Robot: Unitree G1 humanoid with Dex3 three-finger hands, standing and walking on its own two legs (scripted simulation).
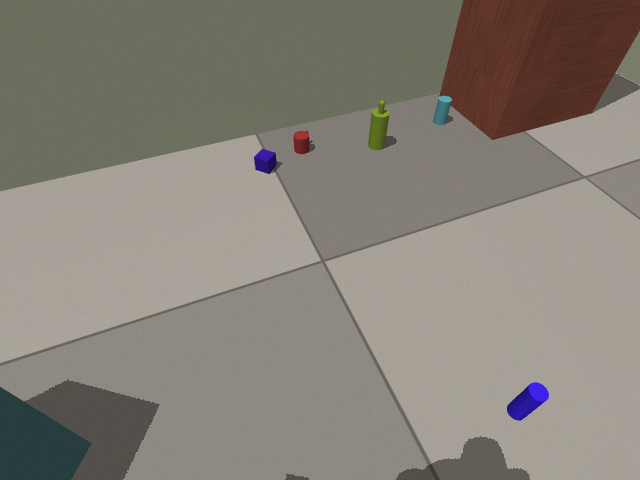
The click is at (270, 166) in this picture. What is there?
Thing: cube
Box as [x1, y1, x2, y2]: [254, 149, 276, 173]
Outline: 261,149 254,157 255,167 258,170 269,173 276,165 275,153
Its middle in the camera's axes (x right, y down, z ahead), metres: -0.26 -0.38 +1.96
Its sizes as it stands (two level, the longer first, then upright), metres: 0.078 0.078 0.078
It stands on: the floor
